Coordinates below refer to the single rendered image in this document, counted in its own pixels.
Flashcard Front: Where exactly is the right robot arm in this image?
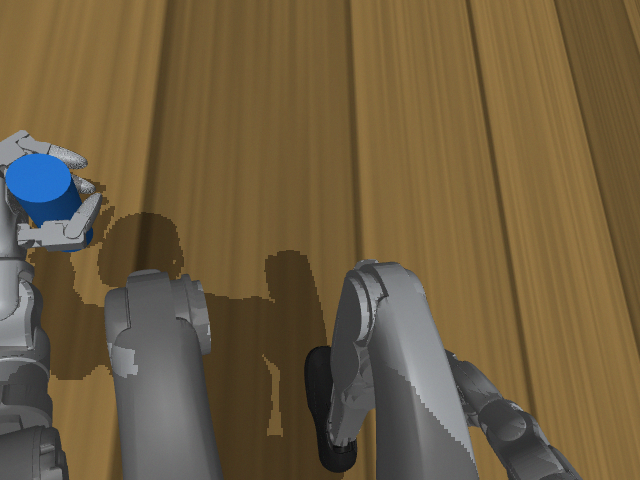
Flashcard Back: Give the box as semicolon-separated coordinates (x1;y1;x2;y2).
478;399;583;480

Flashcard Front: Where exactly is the left robot arm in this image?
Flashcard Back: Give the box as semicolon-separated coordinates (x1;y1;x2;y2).
0;257;69;480

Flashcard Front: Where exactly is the left robot hand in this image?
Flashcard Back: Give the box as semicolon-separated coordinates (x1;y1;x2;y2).
0;130;103;260

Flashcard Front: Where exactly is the can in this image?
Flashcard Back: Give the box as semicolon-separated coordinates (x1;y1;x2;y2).
5;154;93;252

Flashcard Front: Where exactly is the right robot hand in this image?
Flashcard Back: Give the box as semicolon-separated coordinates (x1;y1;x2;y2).
445;349;504;428

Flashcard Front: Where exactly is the right robot foot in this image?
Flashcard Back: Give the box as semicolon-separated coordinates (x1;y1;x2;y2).
304;346;357;473

